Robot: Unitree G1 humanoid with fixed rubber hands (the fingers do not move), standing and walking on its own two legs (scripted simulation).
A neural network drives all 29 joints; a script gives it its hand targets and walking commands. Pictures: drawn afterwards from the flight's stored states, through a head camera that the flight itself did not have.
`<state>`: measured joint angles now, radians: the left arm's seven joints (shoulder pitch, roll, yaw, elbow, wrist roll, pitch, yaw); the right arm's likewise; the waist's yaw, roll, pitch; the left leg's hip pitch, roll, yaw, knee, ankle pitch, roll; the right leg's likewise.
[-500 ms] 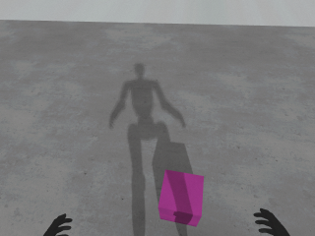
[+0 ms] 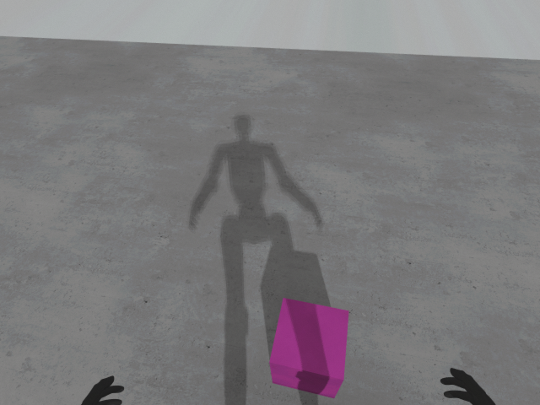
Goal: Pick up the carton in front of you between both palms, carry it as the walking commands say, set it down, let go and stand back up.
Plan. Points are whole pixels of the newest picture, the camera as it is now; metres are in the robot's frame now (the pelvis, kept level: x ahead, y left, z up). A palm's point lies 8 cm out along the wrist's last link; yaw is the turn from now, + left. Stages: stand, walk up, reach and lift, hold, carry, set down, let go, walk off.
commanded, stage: stand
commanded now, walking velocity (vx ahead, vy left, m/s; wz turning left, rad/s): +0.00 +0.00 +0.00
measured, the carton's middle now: (308, 348) +0.39 -0.08 -0.65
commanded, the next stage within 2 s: none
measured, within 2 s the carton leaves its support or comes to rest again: neither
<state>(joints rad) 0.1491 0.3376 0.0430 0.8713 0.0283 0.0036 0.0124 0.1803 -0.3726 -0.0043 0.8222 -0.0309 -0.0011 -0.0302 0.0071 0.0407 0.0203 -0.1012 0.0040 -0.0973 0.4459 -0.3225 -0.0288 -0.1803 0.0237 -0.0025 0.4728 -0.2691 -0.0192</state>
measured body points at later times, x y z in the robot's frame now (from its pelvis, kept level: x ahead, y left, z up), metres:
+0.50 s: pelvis -0.02 +0.00 +0.00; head -0.02 -0.01 +0.45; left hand +0.09 +0.31 -0.10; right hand +0.08 -0.30 -0.12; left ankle -0.05 +0.14 -0.74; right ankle -0.01 -0.11 -0.74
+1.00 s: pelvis -0.02 +0.00 +0.01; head -0.02 -0.01 +0.46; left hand +0.08 +0.32 -0.10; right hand +0.07 -0.31 -0.12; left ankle -0.05 +0.14 -0.74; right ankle -0.01 -0.11 -0.74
